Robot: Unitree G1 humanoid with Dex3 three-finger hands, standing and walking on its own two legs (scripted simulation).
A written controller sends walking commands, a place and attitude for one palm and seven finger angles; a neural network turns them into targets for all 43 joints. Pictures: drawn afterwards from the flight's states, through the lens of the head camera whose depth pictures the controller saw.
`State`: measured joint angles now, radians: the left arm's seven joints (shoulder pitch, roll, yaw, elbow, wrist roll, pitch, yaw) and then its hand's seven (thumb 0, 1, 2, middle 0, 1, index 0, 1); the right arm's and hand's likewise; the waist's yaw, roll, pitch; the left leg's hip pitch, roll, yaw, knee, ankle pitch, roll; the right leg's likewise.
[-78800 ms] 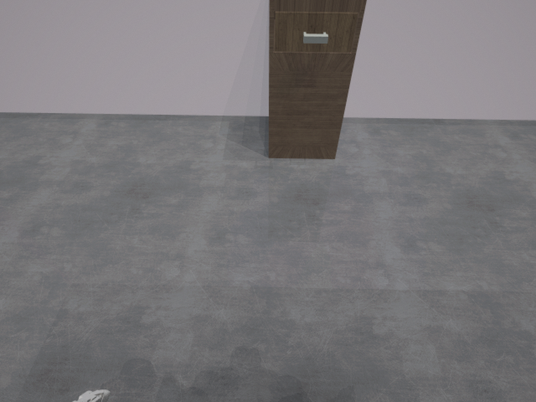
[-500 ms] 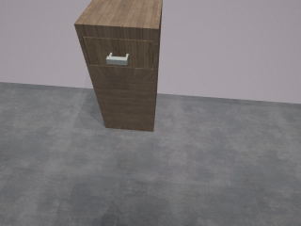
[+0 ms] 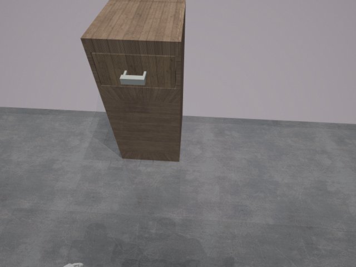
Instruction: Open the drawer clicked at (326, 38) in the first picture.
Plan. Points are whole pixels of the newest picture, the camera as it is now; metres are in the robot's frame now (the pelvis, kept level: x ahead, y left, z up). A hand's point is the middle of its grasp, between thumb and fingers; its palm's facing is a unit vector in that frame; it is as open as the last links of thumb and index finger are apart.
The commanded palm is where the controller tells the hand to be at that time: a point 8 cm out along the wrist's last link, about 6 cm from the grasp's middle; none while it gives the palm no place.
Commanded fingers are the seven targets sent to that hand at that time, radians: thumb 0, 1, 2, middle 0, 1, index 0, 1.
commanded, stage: look to check the result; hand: left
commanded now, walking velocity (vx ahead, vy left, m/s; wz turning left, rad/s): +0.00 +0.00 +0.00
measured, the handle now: (134, 76) +0.84 +0.23 -0.07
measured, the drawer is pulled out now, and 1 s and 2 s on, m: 0.00 0.00 0.00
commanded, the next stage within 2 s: take the last steps up to it in 0.54 s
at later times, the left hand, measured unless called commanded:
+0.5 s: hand out of the picture +0.09 +0.24 -0.16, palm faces -0.02 -0.94 -0.34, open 7.4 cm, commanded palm none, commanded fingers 0.00 0.90 0.90 -0.20 -0.30 -0.20 -0.30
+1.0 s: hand out of the picture +0.07 +0.20 -0.20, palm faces +0.02 -0.98 -0.19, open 7.4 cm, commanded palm none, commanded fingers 0.00 0.90 0.90 -0.20 -0.30 -0.20 -0.30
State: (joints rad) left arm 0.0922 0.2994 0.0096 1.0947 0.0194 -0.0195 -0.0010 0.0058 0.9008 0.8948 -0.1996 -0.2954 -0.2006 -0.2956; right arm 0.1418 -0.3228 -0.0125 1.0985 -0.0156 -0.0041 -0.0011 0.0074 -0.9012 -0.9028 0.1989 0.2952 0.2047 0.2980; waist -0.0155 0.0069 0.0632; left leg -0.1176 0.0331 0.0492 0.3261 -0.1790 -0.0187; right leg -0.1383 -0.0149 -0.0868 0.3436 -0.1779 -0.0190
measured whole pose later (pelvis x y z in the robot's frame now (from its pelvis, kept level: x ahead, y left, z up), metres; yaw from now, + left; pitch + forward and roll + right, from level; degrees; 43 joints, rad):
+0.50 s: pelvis +0.02 +0.00 +0.00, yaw +0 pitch -1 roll +0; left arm 0.12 0.32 0.01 1.12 0.02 -0.02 0.01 0.01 0.90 0.89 -0.20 -0.30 -0.20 -0.30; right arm 0.13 -0.31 0.00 1.10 -0.01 0.00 -0.01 0.01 -0.90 -0.90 0.20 0.30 0.21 0.30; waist 0.00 0.02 0.07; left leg -0.08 0.04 0.05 0.30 -0.20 -0.03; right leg -0.10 0.00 -0.09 0.31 -0.19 -0.02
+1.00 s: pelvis +0.07 +0.01 -0.02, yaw +0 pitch +0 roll +0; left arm 0.28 0.21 0.04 1.13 0.02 0.00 -0.01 0.01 0.90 0.89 -0.20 -0.30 -0.20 -0.30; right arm 0.31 -0.17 -0.01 1.13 -0.03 -0.02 -0.01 0.01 -0.90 -0.90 0.20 0.29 0.20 0.30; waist 0.00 -0.03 0.04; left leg -0.11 0.03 0.06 0.52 -0.39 -0.01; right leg -0.15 -0.03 -0.09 0.55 -0.37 -0.01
